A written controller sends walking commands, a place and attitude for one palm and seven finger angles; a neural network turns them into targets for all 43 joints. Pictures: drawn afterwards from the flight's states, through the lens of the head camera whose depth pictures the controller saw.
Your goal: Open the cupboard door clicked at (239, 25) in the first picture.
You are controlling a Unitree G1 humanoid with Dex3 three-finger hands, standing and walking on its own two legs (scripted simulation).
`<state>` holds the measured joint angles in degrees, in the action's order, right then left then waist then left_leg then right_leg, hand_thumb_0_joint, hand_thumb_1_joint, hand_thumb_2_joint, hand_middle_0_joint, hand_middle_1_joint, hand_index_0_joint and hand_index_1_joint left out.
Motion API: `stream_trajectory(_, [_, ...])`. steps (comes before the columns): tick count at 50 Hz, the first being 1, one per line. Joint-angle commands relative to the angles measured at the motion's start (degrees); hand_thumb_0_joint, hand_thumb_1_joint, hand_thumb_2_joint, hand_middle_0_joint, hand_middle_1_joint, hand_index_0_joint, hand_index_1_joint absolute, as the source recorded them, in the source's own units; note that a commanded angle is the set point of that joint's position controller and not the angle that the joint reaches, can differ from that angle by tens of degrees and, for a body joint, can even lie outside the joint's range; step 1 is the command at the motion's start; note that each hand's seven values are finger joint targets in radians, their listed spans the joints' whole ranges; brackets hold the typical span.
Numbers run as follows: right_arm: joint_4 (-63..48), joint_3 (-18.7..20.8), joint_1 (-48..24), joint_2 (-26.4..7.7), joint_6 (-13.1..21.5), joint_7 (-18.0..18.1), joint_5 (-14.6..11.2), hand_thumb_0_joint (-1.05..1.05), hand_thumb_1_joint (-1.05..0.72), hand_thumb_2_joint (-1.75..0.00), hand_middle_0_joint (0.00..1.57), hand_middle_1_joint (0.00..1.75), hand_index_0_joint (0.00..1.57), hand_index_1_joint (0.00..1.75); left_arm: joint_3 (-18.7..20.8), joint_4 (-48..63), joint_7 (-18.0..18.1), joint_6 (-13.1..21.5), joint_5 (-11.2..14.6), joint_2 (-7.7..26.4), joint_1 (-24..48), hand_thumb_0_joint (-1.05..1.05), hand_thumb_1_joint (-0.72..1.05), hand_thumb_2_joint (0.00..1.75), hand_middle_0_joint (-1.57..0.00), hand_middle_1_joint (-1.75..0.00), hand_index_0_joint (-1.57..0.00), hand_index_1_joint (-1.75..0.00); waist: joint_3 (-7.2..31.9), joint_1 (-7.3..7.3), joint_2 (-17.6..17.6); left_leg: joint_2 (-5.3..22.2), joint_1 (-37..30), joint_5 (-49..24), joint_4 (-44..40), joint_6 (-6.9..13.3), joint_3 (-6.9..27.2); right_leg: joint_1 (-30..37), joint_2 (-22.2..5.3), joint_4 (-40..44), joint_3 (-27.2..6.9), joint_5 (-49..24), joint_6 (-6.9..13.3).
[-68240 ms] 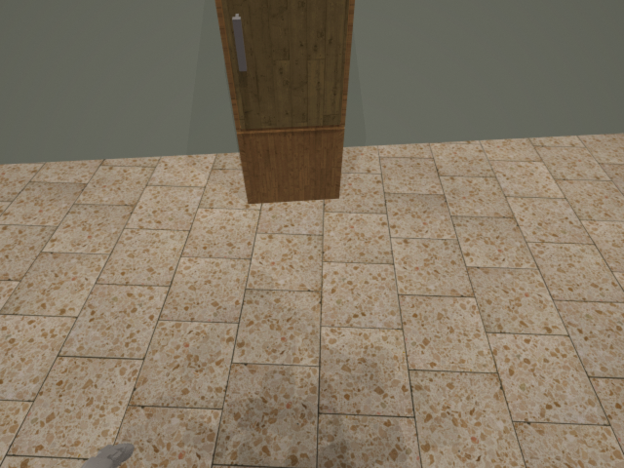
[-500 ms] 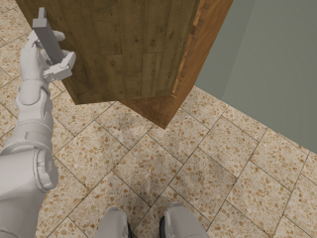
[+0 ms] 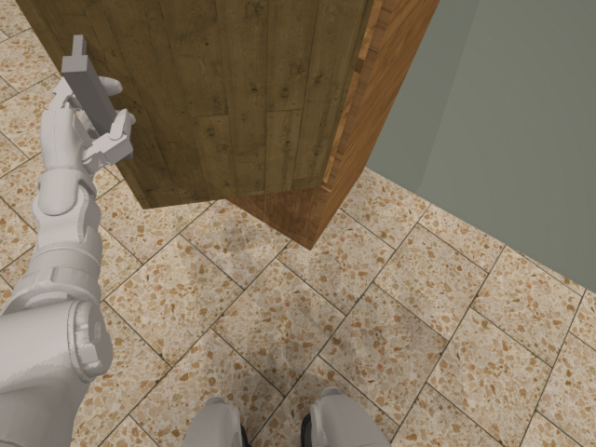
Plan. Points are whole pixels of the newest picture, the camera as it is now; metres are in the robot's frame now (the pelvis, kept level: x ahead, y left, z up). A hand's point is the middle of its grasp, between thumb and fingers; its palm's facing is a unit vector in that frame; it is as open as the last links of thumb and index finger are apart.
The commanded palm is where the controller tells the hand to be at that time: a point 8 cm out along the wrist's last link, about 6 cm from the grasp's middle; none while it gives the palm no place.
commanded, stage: pull the door open along its arc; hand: left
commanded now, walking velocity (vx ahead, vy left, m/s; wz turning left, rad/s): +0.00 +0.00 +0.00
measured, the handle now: (103, 102) +0.56 +0.22 +0.06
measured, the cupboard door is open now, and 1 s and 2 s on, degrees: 44 86 85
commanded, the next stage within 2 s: open thumb and fingers to let go in 0.92 s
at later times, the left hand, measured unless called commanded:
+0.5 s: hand (175, 228) +0.37 +0.12 +0.06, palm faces +0.34 -0.94 +0.09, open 6.6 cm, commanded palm +0.31 +0.17 +0.06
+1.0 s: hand (255, 285) +0.30 +0.03 +0.06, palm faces +0.40 -0.92 -0.04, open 6.6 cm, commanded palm +0.26 +0.07 +0.06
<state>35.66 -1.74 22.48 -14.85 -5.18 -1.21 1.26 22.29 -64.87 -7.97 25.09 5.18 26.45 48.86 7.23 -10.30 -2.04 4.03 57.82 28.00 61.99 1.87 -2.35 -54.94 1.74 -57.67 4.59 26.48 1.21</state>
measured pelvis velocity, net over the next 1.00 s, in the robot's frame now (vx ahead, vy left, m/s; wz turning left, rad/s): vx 0.01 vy -0.05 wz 0.08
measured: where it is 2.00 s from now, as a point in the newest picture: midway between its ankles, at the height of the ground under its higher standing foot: outside the picture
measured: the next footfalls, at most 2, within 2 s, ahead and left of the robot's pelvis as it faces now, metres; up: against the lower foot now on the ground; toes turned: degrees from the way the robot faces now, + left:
none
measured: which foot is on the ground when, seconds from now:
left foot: down 0.00-1.00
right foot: down 0.00-1.00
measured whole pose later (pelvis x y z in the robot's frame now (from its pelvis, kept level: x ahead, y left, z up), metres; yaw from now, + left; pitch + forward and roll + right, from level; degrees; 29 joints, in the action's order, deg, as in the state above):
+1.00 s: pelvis +0.01 -0.05 +0.02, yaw +5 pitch +12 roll +1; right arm 33.9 0.2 13.0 -10.9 1.9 -2.0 4.7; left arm -13.1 -12.8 34.4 15.6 -5.4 -5.8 -4.0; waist 9.0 -1.9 -2.1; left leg 2.2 41.2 25.6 54.6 -2.3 0.1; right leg -39.7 0.5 -55.6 6.9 28.6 5.0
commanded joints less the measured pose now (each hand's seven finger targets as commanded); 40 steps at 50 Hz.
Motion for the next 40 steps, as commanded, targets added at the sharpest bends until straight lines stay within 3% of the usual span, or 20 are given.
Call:
stream_trajectory(1, [-4.52, 4.25, 8.57, -9.78, 0.43, 0.39, -0.49, 0.00, -0.90, -0.90, 0.20, 0.30, 0.20, 0.30, 0.06, 15.93, -1.59, 4.27, 1.88, 9.60, 11.25, 0.00, 0.90, 0.90, -0.40, -1.35, -0.40, -1.35, 29.74, 3.15, -4.24, -2.58, -24.08, -30.15, -6.54, -0.38, 3.80, 16.58, 1.68, 5.73, -2.35, -27.55, -0.27])
stream_trajectory(8, [-7.81, 5.20, 5.63, -8.56, 1.17, -0.64, -1.63, 0.00, -0.90, -0.90, 0.20, 0.30, 0.20, 0.30, -3.99, 30.22, -0.82, 3.65, 4.87, 1.14, -9.51, 0.00, 0.90, 0.90, -0.40, -1.35, -0.40, -1.35, 28.08, 6.58, -2.17, -2.62, -25.82, -35.80, -9.27, -0.30, 2.40, 22.31, 1.49, 7.02, -2.11, -32.99, -0.15])
stream_trajectory(12, [-9.21, 5.45, 3.02, -7.61, 2.16, -1.31, -2.02, 0.00, -0.90, -0.90, 0.20, 0.30, 0.20, 0.30, -7.01, 40.35, 0.66, 3.24, 6.02, -3.75, -20.76, 0.00, 0.90, 0.90, -0.40, -1.35, -0.40, -1.35, 25.11, 7.94, -1.76, -2.67, -26.37, -36.69, -10.59, -0.39, 1.46, 24.35, 1.07, 7.80, -2.03, -34.92, -0.36])
stream_trajectory(13, [-9.97, 5.40, 0.99, -6.17, 2.85, -1.22, -1.40, 0.00, -0.90, -0.90, 0.20, 0.30, 0.20, 0.30, 1.41, 43.89, 8.97, 2.50, 9.62, -4.15, -22.18, 0.00, 0.90, 0.90, -0.40, -1.35, -0.40, -1.35, 24.98, 12.65, -1.85, -2.74, -24.59, -37.34, -10.97, -1.17, 1.09, 25.77, 1.11, 7.69, -1.34, -34.66, -0.06])
stream_trajectory(14, [-9.75, 4.94, 0.31, -5.42, 3.53, -1.63, -1.08, 0.00, -0.90, -0.90, 0.20, 0.30, 0.20, 0.30, -4.53, 44.37, 13.12, 1.90, 7.78, -10.11, -25.44, 0.00, 0.90, 0.90, -0.40, -1.35, -0.40, -1.35, 23.05, 10.83, -2.36, -2.60, -25.18, -37.51, -11.27, -1.66, 1.26, 24.27, 0.97, 7.23, -0.92, -33.69, -0.29])
stream_trajectory(15, [-9.64, 4.93, 0.02, -5.29, 3.87, -2.07, -1.02, 0.00, -0.90, -0.90, 0.20, 0.30, 0.20, 0.30, -6.62, 46.37, 15.78, 1.67, 7.13, -13.09, -28.04, 0.00, 0.90, 0.90, -0.40, -1.35, -0.40, -1.35, 21.60, 10.50, -0.92, -2.17, -25.85, -38.72, -11.21, -2.00, 1.86, 22.90, 0.86, 7.15, -0.43, -32.71, -0.35])
stream_trajectory(16, [-9.73, 5.00, -0.37, -5.31, 4.07, -2.45, -0.58, 0.00, -0.90, -0.90, 0.20, 0.30, 0.20, 0.30, -7.28, 47.18, 17.94, 1.19, 6.23, -14.38, -31.38, 0.00, 0.90, 0.90, -0.40, -1.35, -0.40, -1.35, 20.80, 10.81, 0.29, -2.21, -25.46, -38.17, -11.14, -2.11, 1.76, 23.00, 0.77, 7.05, -0.26, -32.41, -0.32])
stream_trajectory(18, [-9.68, 5.29, -1.15, -5.34, 4.14, -2.39, 0.15, 0.00, -0.90, -0.90, 0.20, 0.30, 0.20, 0.30, -7.55, 51.05, 23.13, 1.61, 3.56, -14.01, -30.22, 0.00, 0.90, 0.90, -0.40, -1.35, -0.40, -1.35, 21.36, 10.48, 3.62, -2.29, -24.53, -35.95, -10.88, -2.15, 2.08, 24.43, 0.58, 6.34, -0.54, -32.23, -0.13])
stream_trajectory(19, [-10.17, 5.35, -2.18, -4.70, 4.30, -2.55, 0.59, 0.00, -0.90, -0.90, 0.20, 0.30, 0.20, 0.30, -9.29, 53.41, 25.60, 1.79, 1.92, -16.16, -31.04, 0.00, 0.90, 0.90, -0.40, -1.35, -0.40, -1.35, 22.51, 10.99, 1.09, -2.52, -25.01, -36.03, -10.86, -2.25, 1.70, 24.87, 0.23, 5.89, -0.95, -32.57, -0.05])
stream_trajectory(21, [-10.09, 5.12, -3.51, -3.94, 4.36, -2.88, 1.17, 0.00, -0.90, -0.90, 0.20, 0.30, 0.20, 0.30, -12.83, 54.00, 30.23, 1.22, -1.12, -20.45, -32.73, 0.00, 0.90, 0.90, -0.40, -1.35, -0.40, -1.35, 20.72, 10.79, 1.32, -2.45, -24.71, -34.35, -10.68, -2.41, 1.88, 23.58, -0.20, 5.63, -0.70, -30.74, 0.11])
stream_trajectory(23, [-10.20, 5.19, -4.74, -3.65, 4.37, -2.68, 2.01, 0.00, -0.90, -0.90, 0.20, 0.30, 0.20, 0.30, -14.90, 55.04, 34.69, 0.81, -4.39, -22.14, -32.41, 0.00, 0.90, 0.90, -0.40, -1.35, -0.40, -1.35, 20.32, 10.45, 3.63, -2.68, -23.68, -30.99, -10.27, -2.16, 2.19, 23.28, -0.16, 5.58, -0.82, -28.76, 0.21])
stream_trajectory(26, [-10.06, 4.85, -7.37, -2.74, 4.50, -2.58, 2.73, 0.00, -0.90, -0.90, 0.20, 0.30, 0.20, 0.30, -18.73, 55.07, 41.02, -0.63, -8.19, -26.59, -31.27, 0.00, 0.90, 0.90, -0.40, -1.35, -0.40, -1.35, 19.30, 10.36, 2.24, -3.27, -22.50, -25.88, -10.44, -2.23, 2.23, 22.50, -0.77, 5.79, -0.88, -25.35, 0.36])
stream_trajectory(27, [-9.79, 4.74, -8.12, -2.56, 4.52, -2.47, 2.99, 0.00, -0.90, -0.90, 0.20, 0.30, 0.20, 0.30, -19.73, 55.01, 42.76, -1.17, -9.61, -27.43, -30.45, 0.00, 0.90, 0.90, -0.40, -1.35, -0.40, -1.35, 19.34, 9.97, 3.23, -3.27, -22.37, -24.86, -10.30, -2.15, 2.39, 22.22, -0.79, 5.91, -0.88, -24.43, 0.39])
stream_trajectory(31, [-10.03, 4.81, -9.63, -1.87, 5.02, -1.71, 3.60, 0.00, -0.90, -0.90, 0.20, 0.30, 0.20, 0.30, -25.89, 56.48, 43.83, -2.73, -13.09, -31.49, -31.56, 0.00, 0.90, 0.90, -0.40, -1.35, -0.40, -1.35, 20.12, 9.19, 3.64, -3.56, -23.45, -22.48, -10.27, -1.74, 1.83, 23.01, -1.03, 7.25, -1.39, -23.85, 0.52])
stream_trajectory(35, [-10.51, 4.71, -10.99, -1.18, 5.85, -1.06, 3.45, 0.00, -0.90, -0.90, 0.20, 0.30, 0.20, 0.30, -30.97, 60.12, 42.85, -3.39, -12.66, -35.48, -35.37, 0.00, 0.90, 0.90, -0.40, -1.35, -0.40, -1.35, 20.17, 9.30, 4.10, -3.74, -24.51, -21.92, -10.72, -1.60, 1.72, 25.25, -1.45, 8.66, -1.95, -25.06, 0.55])
stream_trajectory(40, [-11.01, 3.98, -13.03, -0.65, 7.60, -0.47, 3.29, 0.00, -0.90, -0.90, 0.20, 0.30, 0.20, 0.30, -33.82, 62.19, 42.33, -4.46, -11.61, -37.42, -41.31, 0.00, 0.90, 0.90, -0.40, -1.35, -0.40, -1.35, 16.28, 9.29, 6.91, -4.15, -22.63, -17.61, -11.41, -1.57, 2.11, 26.28, -2.51, 11.13, -3.17, -23.74, -0.18])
